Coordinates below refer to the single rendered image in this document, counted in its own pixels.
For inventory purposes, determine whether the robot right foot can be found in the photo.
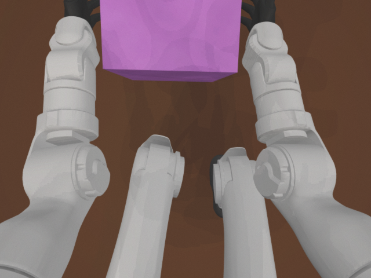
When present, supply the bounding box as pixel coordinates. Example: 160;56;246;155
209;155;223;218

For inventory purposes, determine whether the robot left forearm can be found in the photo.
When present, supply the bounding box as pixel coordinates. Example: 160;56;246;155
23;16;100;192

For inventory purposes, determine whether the left robot hand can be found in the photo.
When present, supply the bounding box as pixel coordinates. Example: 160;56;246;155
64;0;101;30

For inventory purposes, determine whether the left robot upper arm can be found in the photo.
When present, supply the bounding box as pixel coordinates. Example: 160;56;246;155
0;142;110;278

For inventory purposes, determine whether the right robot hand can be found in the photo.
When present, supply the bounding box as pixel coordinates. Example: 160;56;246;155
241;0;276;32

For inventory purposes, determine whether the right robot upper arm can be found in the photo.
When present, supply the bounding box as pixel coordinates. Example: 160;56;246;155
253;144;371;278

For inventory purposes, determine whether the right robot shin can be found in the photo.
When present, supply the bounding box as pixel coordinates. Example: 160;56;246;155
218;147;256;209

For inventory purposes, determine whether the carton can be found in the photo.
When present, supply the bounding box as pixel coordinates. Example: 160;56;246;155
100;0;242;82

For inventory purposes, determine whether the robot right forearm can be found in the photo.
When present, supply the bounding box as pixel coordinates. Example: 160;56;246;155
242;21;328;153

